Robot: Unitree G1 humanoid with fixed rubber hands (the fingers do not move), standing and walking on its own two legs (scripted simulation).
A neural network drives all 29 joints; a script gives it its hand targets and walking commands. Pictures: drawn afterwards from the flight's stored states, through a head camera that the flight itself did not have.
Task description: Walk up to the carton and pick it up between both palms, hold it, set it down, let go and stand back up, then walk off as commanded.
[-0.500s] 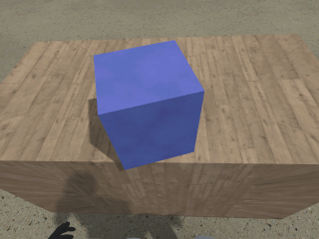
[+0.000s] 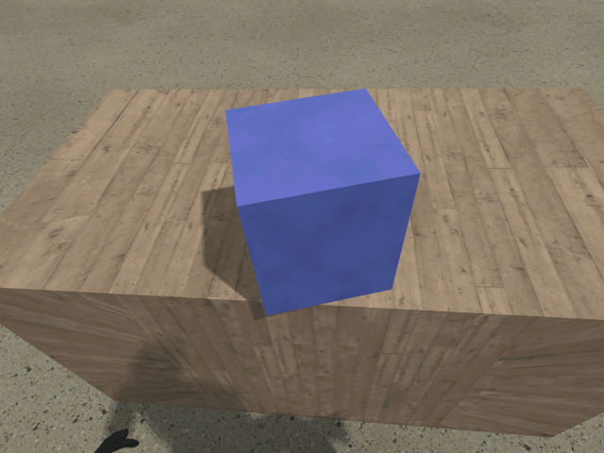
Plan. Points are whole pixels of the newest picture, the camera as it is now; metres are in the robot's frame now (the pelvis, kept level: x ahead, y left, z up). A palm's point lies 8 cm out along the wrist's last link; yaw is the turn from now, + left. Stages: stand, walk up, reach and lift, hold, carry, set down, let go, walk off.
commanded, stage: walk up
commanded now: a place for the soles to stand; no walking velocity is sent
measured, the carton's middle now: (314, 205) +0.45 +0.02 +0.07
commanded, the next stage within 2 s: none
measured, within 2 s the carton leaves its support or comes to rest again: neither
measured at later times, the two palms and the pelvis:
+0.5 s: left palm out of the picture +0.10 +0.31 -0.06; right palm out of the picture +0.12 -0.33 -0.11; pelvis +0.03 -0.01 +0.01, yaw +0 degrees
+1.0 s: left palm out of the picture +0.13 +0.33 -0.09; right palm out of the picture +0.14 -0.31 -0.09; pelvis +0.06 +0.02 +0.00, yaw +0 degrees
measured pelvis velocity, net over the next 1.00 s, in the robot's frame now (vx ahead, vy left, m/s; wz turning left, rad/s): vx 0.06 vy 0.02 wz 0.00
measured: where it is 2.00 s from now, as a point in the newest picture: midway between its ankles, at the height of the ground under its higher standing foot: outside the picture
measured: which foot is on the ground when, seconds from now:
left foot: down 0.00-0.34, up 0.36-0.70, down 0.72-1.00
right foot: up 0.00-0.28, down 0.30-0.74, up 0.76-1.00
